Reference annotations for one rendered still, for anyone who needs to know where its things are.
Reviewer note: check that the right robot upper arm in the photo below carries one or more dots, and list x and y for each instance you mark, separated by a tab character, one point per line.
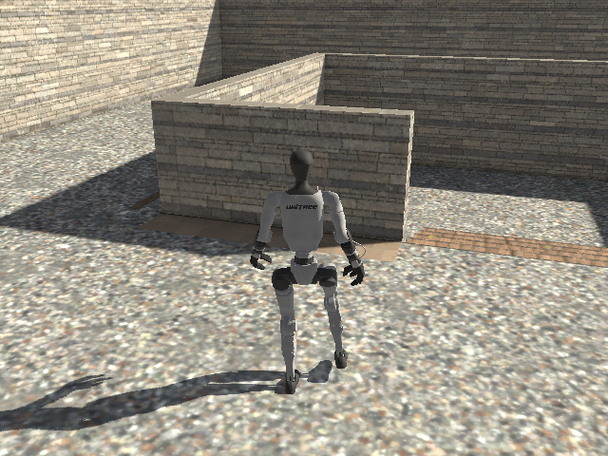
338	218

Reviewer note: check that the left robot upper arm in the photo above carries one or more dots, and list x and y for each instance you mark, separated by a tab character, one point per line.
267	216

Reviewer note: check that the robot left hand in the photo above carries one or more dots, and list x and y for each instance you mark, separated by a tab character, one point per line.
254	260

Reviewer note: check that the robot right hand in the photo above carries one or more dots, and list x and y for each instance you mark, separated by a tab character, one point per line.
359	271

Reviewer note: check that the robot head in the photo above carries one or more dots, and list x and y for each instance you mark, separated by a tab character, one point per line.
301	162

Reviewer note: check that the left robot forearm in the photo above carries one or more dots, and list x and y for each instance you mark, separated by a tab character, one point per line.
258	247

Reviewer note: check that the right robot forearm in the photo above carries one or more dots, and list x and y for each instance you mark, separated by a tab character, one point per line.
351	252

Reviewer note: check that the robot left shin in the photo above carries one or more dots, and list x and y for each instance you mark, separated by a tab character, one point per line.
288	347

